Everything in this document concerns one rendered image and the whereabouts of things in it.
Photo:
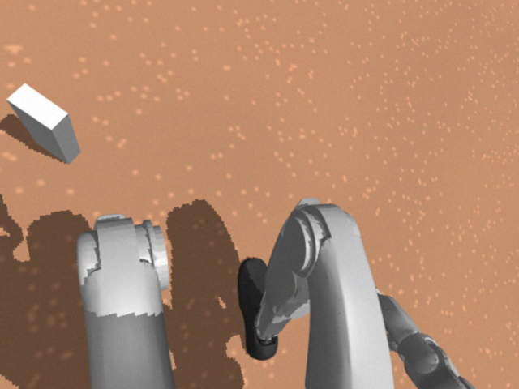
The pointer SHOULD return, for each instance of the right robot hand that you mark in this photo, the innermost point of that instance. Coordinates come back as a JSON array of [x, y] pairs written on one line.
[[397, 322]]

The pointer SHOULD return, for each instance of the right robot arm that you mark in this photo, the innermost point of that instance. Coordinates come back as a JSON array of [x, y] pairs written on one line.
[[428, 366]]

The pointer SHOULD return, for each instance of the right robot foot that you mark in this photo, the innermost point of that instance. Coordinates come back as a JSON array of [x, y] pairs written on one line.
[[251, 287]]

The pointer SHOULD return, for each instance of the carton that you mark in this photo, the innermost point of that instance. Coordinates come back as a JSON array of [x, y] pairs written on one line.
[[49, 125]]

